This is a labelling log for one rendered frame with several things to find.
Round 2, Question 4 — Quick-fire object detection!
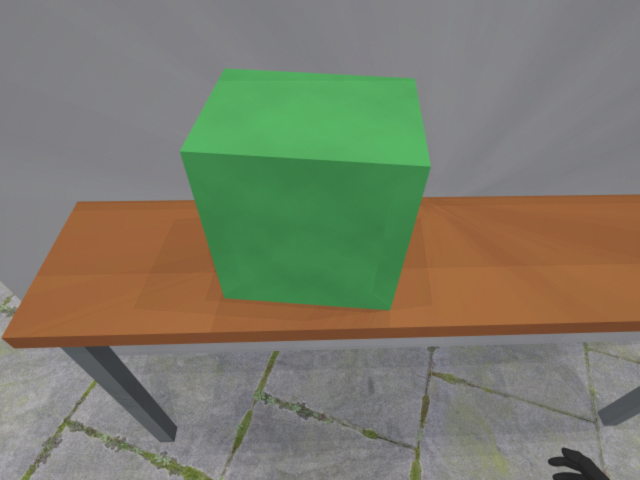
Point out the table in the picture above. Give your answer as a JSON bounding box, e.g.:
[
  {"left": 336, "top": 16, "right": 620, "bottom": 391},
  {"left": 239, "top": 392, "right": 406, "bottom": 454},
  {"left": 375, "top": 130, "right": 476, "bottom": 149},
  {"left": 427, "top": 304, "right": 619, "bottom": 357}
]
[{"left": 1, "top": 194, "right": 640, "bottom": 442}]

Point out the right robot hand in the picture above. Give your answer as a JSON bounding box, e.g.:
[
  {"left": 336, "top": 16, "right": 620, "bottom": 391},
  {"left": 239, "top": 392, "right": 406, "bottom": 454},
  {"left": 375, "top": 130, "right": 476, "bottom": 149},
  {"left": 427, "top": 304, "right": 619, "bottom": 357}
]
[{"left": 548, "top": 448, "right": 610, "bottom": 480}]

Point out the carton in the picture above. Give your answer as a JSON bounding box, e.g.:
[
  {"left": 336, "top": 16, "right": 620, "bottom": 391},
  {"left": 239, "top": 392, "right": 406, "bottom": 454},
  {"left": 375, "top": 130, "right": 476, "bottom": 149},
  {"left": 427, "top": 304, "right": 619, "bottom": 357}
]
[{"left": 180, "top": 68, "right": 431, "bottom": 310}]

